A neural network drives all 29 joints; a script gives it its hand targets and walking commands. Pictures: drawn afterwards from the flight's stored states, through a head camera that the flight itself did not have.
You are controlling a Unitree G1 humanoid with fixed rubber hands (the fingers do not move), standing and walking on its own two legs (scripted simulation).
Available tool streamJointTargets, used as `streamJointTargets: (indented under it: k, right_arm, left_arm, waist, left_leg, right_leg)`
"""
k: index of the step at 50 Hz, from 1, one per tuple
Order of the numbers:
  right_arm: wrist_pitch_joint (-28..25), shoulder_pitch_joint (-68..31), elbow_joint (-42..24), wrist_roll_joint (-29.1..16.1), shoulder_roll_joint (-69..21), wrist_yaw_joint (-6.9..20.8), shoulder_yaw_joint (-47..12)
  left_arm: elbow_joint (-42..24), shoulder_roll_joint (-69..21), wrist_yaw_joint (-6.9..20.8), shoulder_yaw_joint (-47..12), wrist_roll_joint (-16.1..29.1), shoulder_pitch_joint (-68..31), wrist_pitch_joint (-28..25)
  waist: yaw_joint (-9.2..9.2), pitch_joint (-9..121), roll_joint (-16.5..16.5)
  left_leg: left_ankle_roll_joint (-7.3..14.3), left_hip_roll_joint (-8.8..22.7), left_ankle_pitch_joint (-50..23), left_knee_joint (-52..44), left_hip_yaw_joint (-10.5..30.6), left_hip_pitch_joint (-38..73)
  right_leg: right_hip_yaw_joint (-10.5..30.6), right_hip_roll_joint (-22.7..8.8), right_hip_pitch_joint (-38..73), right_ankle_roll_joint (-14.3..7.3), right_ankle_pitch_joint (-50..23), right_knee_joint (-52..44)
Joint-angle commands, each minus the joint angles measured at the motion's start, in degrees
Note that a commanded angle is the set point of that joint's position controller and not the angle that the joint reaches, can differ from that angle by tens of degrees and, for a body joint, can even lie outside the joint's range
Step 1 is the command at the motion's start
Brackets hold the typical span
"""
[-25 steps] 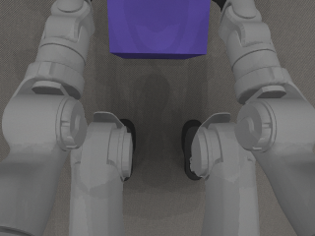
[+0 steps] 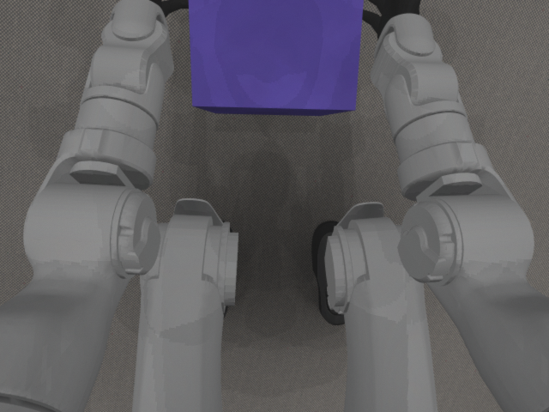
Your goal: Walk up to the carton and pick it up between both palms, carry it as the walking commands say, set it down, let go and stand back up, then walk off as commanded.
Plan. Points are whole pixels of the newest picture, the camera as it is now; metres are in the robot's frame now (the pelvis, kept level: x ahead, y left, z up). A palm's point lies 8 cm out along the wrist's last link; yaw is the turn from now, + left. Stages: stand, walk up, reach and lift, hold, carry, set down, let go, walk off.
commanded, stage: reach and lift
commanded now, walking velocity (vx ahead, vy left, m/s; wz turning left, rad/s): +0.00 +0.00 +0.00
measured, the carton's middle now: (272, 24) +0.54 +0.03 -0.23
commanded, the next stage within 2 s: none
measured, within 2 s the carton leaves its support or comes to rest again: neither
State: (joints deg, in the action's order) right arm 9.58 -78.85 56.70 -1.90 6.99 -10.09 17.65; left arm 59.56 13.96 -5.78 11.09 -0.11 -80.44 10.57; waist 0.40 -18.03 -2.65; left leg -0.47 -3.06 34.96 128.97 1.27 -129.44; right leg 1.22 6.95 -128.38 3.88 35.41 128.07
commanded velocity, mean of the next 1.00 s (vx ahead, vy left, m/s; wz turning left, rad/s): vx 0.00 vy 0.00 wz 0.00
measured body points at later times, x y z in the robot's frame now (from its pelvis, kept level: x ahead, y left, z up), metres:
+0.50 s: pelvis +0.00 +0.00 +0.03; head +0.34 +0.03 +0.32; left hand +0.55 +0.17 -0.10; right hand +0.54 -0.10 -0.10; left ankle +0.10 +0.12 -0.33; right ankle +0.11 -0.12 -0.33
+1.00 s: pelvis +0.00 +0.00 +0.08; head +0.31 +0.03 +0.40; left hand +0.53 +0.16 -0.03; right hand +0.53 -0.10 -0.03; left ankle +0.10 +0.12 -0.33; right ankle +0.11 -0.12 -0.33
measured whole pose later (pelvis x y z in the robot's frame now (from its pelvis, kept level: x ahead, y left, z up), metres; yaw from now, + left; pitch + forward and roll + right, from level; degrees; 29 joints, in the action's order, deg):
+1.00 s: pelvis +0.00 +0.00 +0.08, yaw +1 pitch +44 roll -3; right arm 16.8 -67.7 39.9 10.9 -3.8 -11.1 29.0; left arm 47.6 4.4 -7.6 21.7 -12.4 -71.9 17.8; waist -0.4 0.0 -1.1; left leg -2.0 -6.9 29.8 110.8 3.9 -124.9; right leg 2.9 7.7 -123.1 4.3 31.6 110.3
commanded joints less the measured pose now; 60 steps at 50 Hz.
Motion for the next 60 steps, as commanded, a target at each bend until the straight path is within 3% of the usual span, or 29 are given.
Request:
streamJointTargets:
  k: [1,15,19,33,48,60]
  right_arm:
    - [-0.6,-35.1,-9.3,-3.4,-56.8,15.5,-19.3]
    - [3.3,-39.9,-16.0,0.0,-59.0,15.1,-20.2]
    - [4.1,-38.1,-15.1,1.2,-59.8,15.4,-19.4]
    - [5.4,-33.8,-17.9,1.2,-63.3,15.5,-21.9]
    - [6.4,-28.8,-14.8,5.5,-64.8,16.1,-18.5]
    - [7.8,-26.1,-15.3,6.6,-68.6,16.6,-18.9]
  left_arm:
    - [-10.4,-56.0,15.9,-16.6,3.9,-34.2,-1.4]
    - [-10.1,-62.6,16.8,-15.2,1.2,-33.0,3.3]
    - [-9.6,-63.5,16.9,-14.5,-0.1,-31.5,4.1]
    - [-15.0,-66.9,15.6,-18.1,-0.2,-28.8,4.8]
    - [-11.8,-69.1,15.2,-13.9,-4.4,-24.9,5.5]
    - [-12.5,-71.9,15.4,-13.7,-5.4,-22.9,6.5]
  waist:
    - [2.37,69.2,3.7]
    - [0.35,79.2,3.7]
    - [0.09,78.9,4.6]
    - [-0.10,89.0,5.4]
    - [-0.65,82.5,5.7]
    - [-0.55,85.9,4.7]
  left_leg:
    - [0.9,-4.1,-24.0,-11.0,-4.0,35.5]
    - [0.5,-4.9,-21.3,-15.9,-4.8,38.7]
    - [0.2,-5.0,-21.4,-17.2,-4.8,37.8]
    - [-0.6,-5.6,-27.2,-21.1,-4.4,43.9]
    - [-0.4,-5.9,-21.8,-28.2,-4.2,43.2]
    - [-0.3,-6.4,-21.4,-31.9,-4.6,46.9]
  right_leg:
    - [-5.6,3.5,28.5,-2.4,-20.9,-9.1]
    - [-7.3,3.2,32.0,-2.3,-18.1,-13.7]
    - [-7.4,3.2,31.2,-2.2,-18.2,-15.0]
    - [-7.3,3.8,34.6,-1.8,-22.6,-18.6]
    - [-6.5,4.0,34.6,-2.2,-18.1,-26.0]
    - [-6.2,4.3,39.3,-1.9,-18.3,-30.1]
